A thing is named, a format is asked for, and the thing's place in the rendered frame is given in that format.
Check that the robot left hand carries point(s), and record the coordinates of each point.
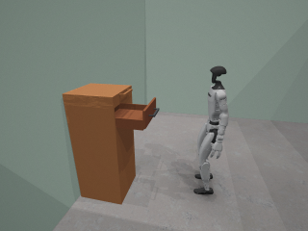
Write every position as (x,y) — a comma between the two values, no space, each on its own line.
(217,146)

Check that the cabinet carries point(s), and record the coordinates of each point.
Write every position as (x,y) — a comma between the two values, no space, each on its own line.
(104,155)

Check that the handle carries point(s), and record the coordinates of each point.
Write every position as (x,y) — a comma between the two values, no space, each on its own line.
(157,110)
(125,93)

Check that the robot torso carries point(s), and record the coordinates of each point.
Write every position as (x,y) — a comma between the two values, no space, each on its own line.
(213,110)

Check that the robot left upper arm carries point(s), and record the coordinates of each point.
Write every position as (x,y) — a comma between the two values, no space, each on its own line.
(222,101)

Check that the robot right thigh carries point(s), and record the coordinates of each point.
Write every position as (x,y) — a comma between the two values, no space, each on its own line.
(201,136)

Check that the left robot forearm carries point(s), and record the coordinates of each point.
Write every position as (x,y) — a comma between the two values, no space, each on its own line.
(222,128)

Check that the drawer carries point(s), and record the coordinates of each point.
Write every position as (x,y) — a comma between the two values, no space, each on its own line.
(134,116)

